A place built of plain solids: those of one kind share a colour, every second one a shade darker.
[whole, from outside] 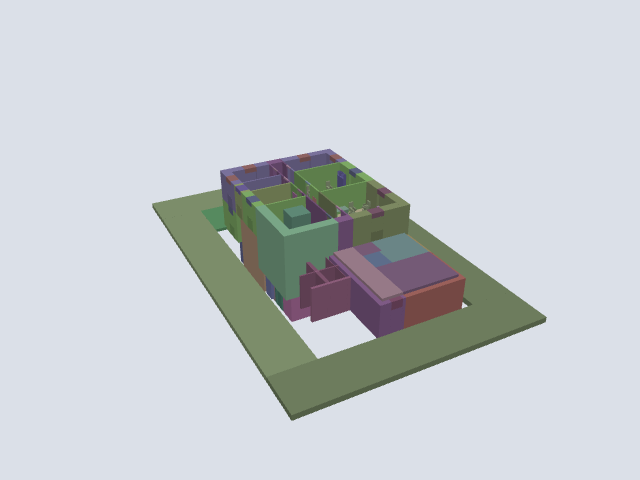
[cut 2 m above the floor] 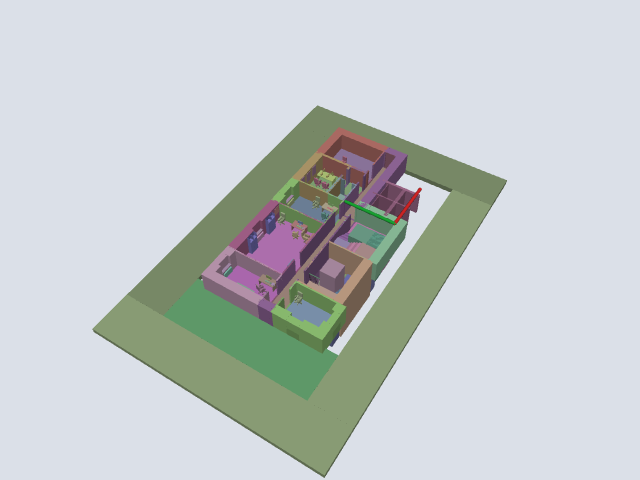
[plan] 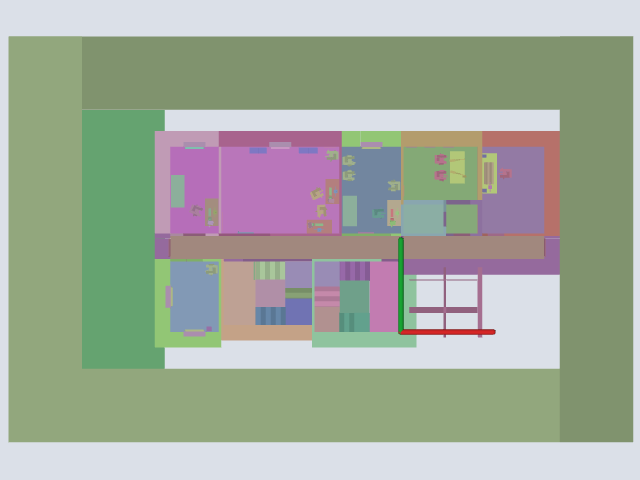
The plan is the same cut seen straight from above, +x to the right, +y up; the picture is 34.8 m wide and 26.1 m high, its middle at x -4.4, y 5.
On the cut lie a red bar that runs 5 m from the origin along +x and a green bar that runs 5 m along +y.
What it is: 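A small local radio station; a reception, a studio behind a window from its control room, a newsroom, offices and a record library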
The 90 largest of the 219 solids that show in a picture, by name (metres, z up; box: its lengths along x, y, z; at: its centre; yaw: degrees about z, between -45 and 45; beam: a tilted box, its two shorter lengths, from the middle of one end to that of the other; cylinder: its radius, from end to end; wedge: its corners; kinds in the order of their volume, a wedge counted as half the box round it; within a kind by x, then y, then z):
{
 "ground_garden_1": {"box": [4.0, 22.07, 0.5], "at": [-19.34, 5.04, -0.27]},
 "ground_garden_2": {"box": [25.98, 4.0, 0.5], "at": [-4.35, -4.0, -0.27]},
 "ground_garden_3": {"box": [25.98, 4.0, 0.5], "at": [-4.35, 14.07, -0.27]},
 "ground_garden_4": {"box": [4.0, 22.07, 0.5], "at": [10.64, 5.04, -0.27]},
 "wall_Smhall_1": {"box": [0.14, 4.81, 6.04], "at": [-4.77, 1.56, 2.77]},
 "wall_Smhall_2": {"box": [3.79, 0.14, 6.04], "at": [-2.94, 3.89, 2.77]},
 "wall_Smhall_3": {"box": [5.69, 0.85, 6.04], "at": [-1.99, -0.42, 2.77]},
 "wall_Smhall_4": {"box": [0.85, 4.81, 6.04], "at": [0.42, 1.56, 2.77]},
 "wall_office_1": {"box": [0.85, 2.16, 3.14], "at": [-12.97, 0.23, 1.32]},
 "wall_office_2": {"box": [0.85, 1.45, 3.14], "at": [-12.97, 3.24, 1.32]},
 "wall_office_3": {"box": [1.57, 0.85, 3.14], "at": [-12.61, -0.42, 1.32]},
 "wall_office_4": {"box": [0.86, 0.85, 3.14], "at": [-10.2, -0.42, 1.32]},
 "wall_office_5": {"box": [0.14, 5.71, 2.9], "at": [-9.84, 8.07, 4.33]},
 "wall_office_6": {"box": [1.95, 0.85, 2.9], "at": [-8.94, 10.5, 4.33]},
 "wall_office_7": {"box": [1.01, 0.85, 2.9], "at": [-7.4, -0.42, 4.33]},
 "wall_office_8": {"box": [1.95, 0.85, 2.9], "at": [-5.79, 10.5, 4.33]},
 "wall_office_9": {"box": [1.01, 0.85, 2.9], "at": [-5.2, -0.42, 4.33]},
 "wall_office_10": {"box": [0.14, 5.71, 2.9], "at": [-4.89, 8.07, 4.33]},
 "wall_office_11": {"box": [0.14, 5.71, 3.14], "at": [-3.28, 8.07, 1.32]},
 "wall_office_12": {"box": [1.15, 0.85, 3.14], "at": [-2.78, 10.5, 1.32]},
 "wall_office_13": {"box": [1.15, 0.85, 3.14], "at": [-0.43, 10.5, 1.32]},
 "wall_office_14": {"box": [0.14, 5.71, 3.14], "at": [0.07, 8.07, 1.32]},
 "wall_corr_1": {"box": [0.85, 1.53, 2.9], "at": [-12.97, 4.59, 4.33]},
 "wall_corr_2": {"box": [7.53, 0.14, 3.14], "at": [-4.82, 3.89, 1.32]},
 "wall_corr_3": {"box": [5.64, 0.14, 3.14], "at": [-4.28, 5.28, 1.32]},
 "wall_corr_4": {"box": [0.85, 1.53, 2.9], "at": [0.42, 4.59, 4.33]},
 "wall_corr_5": {"box": [8.64, 0.85, 3.14], "at": [4.32, 3.54, 1.32]},
 "wall_corr_6": {"box": [0.85, 0.98, 3.14], "at": [8.21, 3.6, 1.32]},
 "wall_Schall_1": {"box": [0.14, 4.43, 5.79], "at": [-9.7, 1.75, -0.01]},
 "wall_Schall_2": {"box": [5.08, 0.85, 5.79], "at": [-7.23, -0.04, -0.01]},
 "wall_Schall_3": {"box": [0.14, 4.43, 5.79], "at": [-4.77, 1.75, -0.01]},
 "wall_control_1": {"box": [0.25, 5.71, 3.14], "at": [4.29, 8.07, 1.32]},
 "wall_control_2": {"box": [4.47, 0.85, 3.14], "at": [6.41, 10.5, 1.32]},
 "wall_control_3": {"box": [0.85, 5.71, 3.14], "at": [8.21, 8.07, 1.32]},
 "flightcSm_1": {"box": [1.66, 1.05, 5.45], "at": [-2.52, 0.52, -0.58]},
 "flightcSm_2": {"box": [1.39, 1.05, 5.62], "at": [-2.38, 0.52, -0.5]},
 "flightcSm_3": {"box": [1.12, 1.05, 5.78], "at": [-2.25, 0.52, -0.42]},
 "flightcSm_4": {"box": [0.85, 1.05, 5.95], "at": [-2.11, 0.52, -0.33]},
 "pocket_1": {"box": [1.16, 4.26, 2.81], "at": [-10.35, 1.83, -1.65]},
 "pocket_2": {"box": [1.16, 4.26, 2.81], "at": [-4.12, 1.83, -1.65]},
 "wall_front_1": {"box": [0.85, 2.16, 2.9], "at": [-12.97, 0.23, 4.33]},
 "wall_front_2": {"box": [0.85, 1.45, 2.9], "at": [-12.97, 3.24, 4.33]},
 "wall_front_3": {"box": [0.85, 1.9, 2.9], "at": [-12.97, 6.16, 4.33]},
 "wall_front_4": {"box": [0.85, 2.61, 2.9], "at": [-12.97, 9.62, 4.33]},
 "wall_front_5": {"box": [1.57, 0.85, 2.9], "at": [-12.61, -0.42, 4.33]},
 "wall_front_6": {"box": [1.57, 0.85, 2.9], "at": [-12.61, 10.5, 4.33]},
 "wall_reception_1": {"box": [0.85, 5.71, 3.14], "at": [-12.97, 8.07, 1.32]},
 "wall_reception_2": {"box": [1.57, 0.85, 3.14], "at": [-12.61, 10.5, 1.32]},
 "wall_reception_3": {"box": [0.86, 0.85, 3.14], "at": [-10.2, 10.5, 1.32]},
 "wall_reception_4": {"box": [0.14, 5.71, 3.14], "at": [-9.84, 8.07, 1.32]},
 "wall_green_1": {"box": [1.95, 0.85, 2.9], "at": [-3.98, 10.5, 4.33]},
 "wall_green_2": {"box": [2.66, 0.85, 2.9], "at": [-0.48, 10.5, 4.33]},
 "wall_green_3": {"box": [0.85, 1.9, 2.9], "at": [0.42, 6.16, 4.33]},
 "wall_green_4": {"box": [0.85, 2.61, 2.9], "at": [0.42, 9.62, 4.33]},
 "flightaSm_1": {"box": [0.58, 1.05, 4.13], "at": [-3.05, 3.31, -1.24]},
 "flightaSm_2": {"box": [0.85, 1.05, 3.97], "at": [-2.91, 3.31, -1.32]},
 "flightaSm_3": {"box": [1.12, 1.05, 3.8], "at": [-2.78, 3.31, -1.41]},
 "flightaSm_4": {"box": [1.39, 1.05, 3.64], "at": [-2.64, 3.31, -1.49]},
 "flightaSm_5": {"box": [1.66, 1.05, 3.47], "at": [-2.51, 3.31, -1.57]},
 "floor_footSm_1": {"box": [1.7, 3.83, 3.31], "at": [-0.85, 1.91, -1.65]},
 "ground_street_1": {"box": [4.5, 14.08, 0.3], "at": [-15.09, 5.04, -0.17]},
 "wall_newsroom_1": {"box": [2.75, 0.85, 3.14], "at": [-8.54, 10.5, 1.32]},
 "wall_newsroom_2": {"box": [2.75, 0.85, 3.14], "at": [-4.59, 10.5, 1.32]},
 "wall_newsroom_3": {"box": [0.14, 5.71, 3.14], "at": [-3.28, 8.07, 1.32]},
 "wall_pierSm_1": {"box": [1.63, 1.76, 5.89], "at": [-2.51, 1.91, 2.84]},
 "flightbSm_1": {"box": [1.39, 0.58, 4.96], "at": [-4.01, 1.65, -0.83]},
 "flightbSm_2": {"box": [1.39, 0.85, 4.79], "at": [-4.01, 1.78, -0.91]},
 "flightbSm_3": {"box": [1.39, 1.12, 4.63], "at": [-4.01, 1.92, -0.99]},
 "wall_studio_1": {"box": [4.42, 0.85, 3.14], "at": [2.21, 10.5, 1.32]},
 "wall_studio_2": {"box": [0.25, 4.0, 3.14], "at": [4.29, 8.92, 1.32]},
 "wall_pierSc_1": {"box": [1.63, 1.5, 5.79], "at": [-7.1, 2.1, -0.01]},
 "flightcSc_1": {"box": [0.85, 0.99, 2.81], "at": [-7.5, 0.87, -1.9]},
 "flightcSc_2": {"box": [1.12, 0.99, 2.65], "at": [-7.36, 0.87, -1.98]},
 "flightcSc_3": {"box": [1.39, 0.99, 2.48], "at": [-7.23, 0.87, -2.07]},
 "flightcSc_4": {"box": [1.66, 0.99, 2.32], "at": [-7.09, 0.87, -2.15]},
 "floor_1": {"box": [1.45, 1.45, 1.66], "at": [-5.56, 3.1, -2.48]},
 "floor_2": {"box": [1.37, 1.37, 4.46], "at": [-4.01, 3.14, -1.08]},
 "floor_qeSm_1": {"box": [1.37, 1.37, 5.29], "at": [-4.01, 0.69, -0.66]},
 "floor_newsroom_1": {"box": [6.43, 4.72, 0.25], "at": [-6.56, 7.71, -0.13]},
 "floor_corr_1": {"box": [12.55, 1.25, 0.25], "at": [-6.27, 4.59, -0.13]},
 "floor_corr_2": {"box": [7.65, 1.25, 0.25], "at": [3.96, 4.59, -0.13]},
 "floor_office_1": {"box": [2.63, 3.83, 0.25], "at": [-11.23, 1.91, -0.13]},
 "floor_office_2": {"box": [3.22, 4.72, 0.25], "at": [-1.61, 7.71, -0.13]},
 "roof_control_1": {"box": [4.07, 5.31, 0.25], "at": [6.21, 7.87, 3.01]},
 "floor_qeSc_1": {"box": [1.45, 1.45, 2.15], "at": [-5.56, 1.11, -2.23]},
 "floor_control_1": {"box": [3.37, 4.72, 0.25], "at": [6.11, 7.71, 0.02]},
 "roof_studio_1": {"box": [4.42, 3.6, 0.25], "at": [2.21, 8.72, 3.01]},
 "roof_corr_1": {"box": [8.24, 1.84, 0.25], "at": [4.12, 4.43, 3.01]},
 "floor_reception_1": {"box": [2.63, 4.72, 0.25], "at": [-11.23, 7.71, -0.13]},
 "floor_studio_1": {"box": [4.03, 2.9, 0.25], "at": [2.15, 8.62, -0.13]}
}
